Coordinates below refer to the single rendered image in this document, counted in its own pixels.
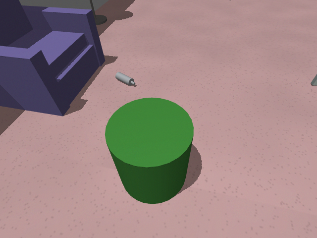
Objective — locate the floor lamp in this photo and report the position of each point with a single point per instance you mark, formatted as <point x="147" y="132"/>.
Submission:
<point x="99" y="19"/>

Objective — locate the bottle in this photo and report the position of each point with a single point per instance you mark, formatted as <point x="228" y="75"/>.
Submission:
<point x="124" y="78"/>

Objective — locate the armchair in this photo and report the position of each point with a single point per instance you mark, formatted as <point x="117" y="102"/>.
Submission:
<point x="47" y="55"/>

